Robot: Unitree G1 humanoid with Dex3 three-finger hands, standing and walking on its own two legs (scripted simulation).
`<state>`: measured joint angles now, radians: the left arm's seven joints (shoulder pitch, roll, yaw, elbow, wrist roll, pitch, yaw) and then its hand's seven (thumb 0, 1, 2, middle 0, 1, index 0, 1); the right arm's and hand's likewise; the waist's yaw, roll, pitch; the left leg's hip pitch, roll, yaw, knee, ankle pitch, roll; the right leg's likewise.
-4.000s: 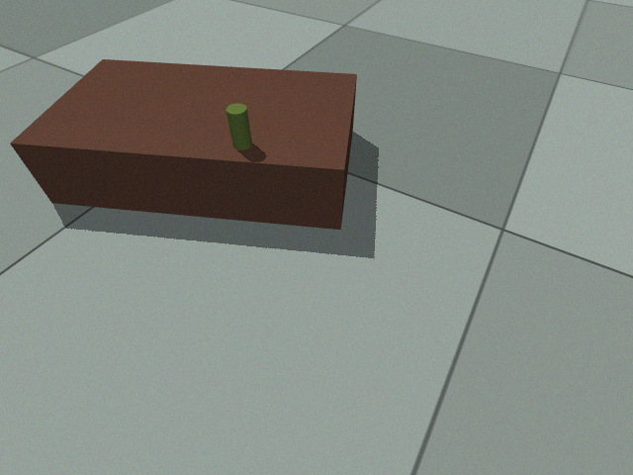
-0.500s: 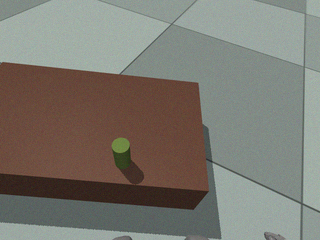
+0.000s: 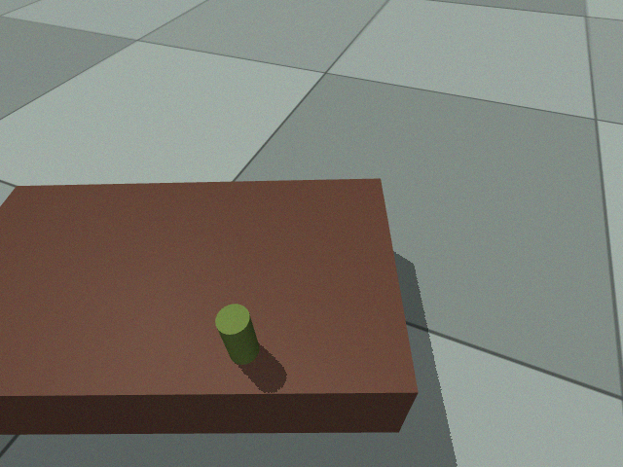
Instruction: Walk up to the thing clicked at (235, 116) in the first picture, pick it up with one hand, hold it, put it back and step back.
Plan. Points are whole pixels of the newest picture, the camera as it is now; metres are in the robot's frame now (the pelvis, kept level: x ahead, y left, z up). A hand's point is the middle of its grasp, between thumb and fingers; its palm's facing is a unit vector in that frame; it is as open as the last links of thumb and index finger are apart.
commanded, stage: walk up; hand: left
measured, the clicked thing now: (238, 335) +0.48 +0.20 -0.36
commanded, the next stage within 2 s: stand in 1.20 s
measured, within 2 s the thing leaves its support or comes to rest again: neither
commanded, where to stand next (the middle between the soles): +0.08 -0.02 m, yaw +2 degrees
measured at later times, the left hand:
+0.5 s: hand out of the picture +0.12 +0.24 -0.15, palm faces -0.04 -0.95 -0.31, open 7.4 cm
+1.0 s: hand out of the picture +0.11 +0.25 -0.15, palm faces -0.02 -0.95 -0.32, open 7.4 cm
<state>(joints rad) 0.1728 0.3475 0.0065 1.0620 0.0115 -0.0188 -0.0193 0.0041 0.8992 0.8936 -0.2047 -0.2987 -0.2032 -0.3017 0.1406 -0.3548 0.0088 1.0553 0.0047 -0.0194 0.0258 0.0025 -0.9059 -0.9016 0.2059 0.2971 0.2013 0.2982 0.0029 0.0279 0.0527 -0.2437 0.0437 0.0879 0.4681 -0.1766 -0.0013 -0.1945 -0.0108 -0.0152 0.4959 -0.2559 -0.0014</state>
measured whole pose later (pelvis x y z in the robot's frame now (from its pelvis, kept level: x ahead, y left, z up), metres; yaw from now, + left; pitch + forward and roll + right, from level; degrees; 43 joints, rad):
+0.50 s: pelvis +0.02 +0.00 +0.01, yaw -1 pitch -2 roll +0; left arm 0.06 0.34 0.01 1.14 0.01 0.00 -0.02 0.00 0.90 0.89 -0.20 -0.30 -0.20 -0.30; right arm 0.08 -0.36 0.00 1.16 -0.01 -0.03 0.01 0.00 -0.91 -0.90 0.20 0.30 0.20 0.30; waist -0.02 -0.01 0.05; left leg -0.16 0.05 0.10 0.34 -0.14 -0.01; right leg -0.10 0.00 -0.01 0.33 -0.20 0.00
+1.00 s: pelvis +0.03 +0.00 +0.01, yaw -1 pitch -2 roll +0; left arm 0.09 0.33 0.02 1.16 0.01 0.00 -0.01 0.00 0.90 0.89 -0.20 -0.30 -0.20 -0.30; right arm 0.05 -0.34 0.00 1.16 -0.01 -0.02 0.01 0.00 -0.91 -0.90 0.21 0.30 0.20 0.30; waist 0.00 0.00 0.04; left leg -0.14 0.05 0.10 0.31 -0.14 -0.01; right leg -0.07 0.00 -0.01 0.30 -0.20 0.00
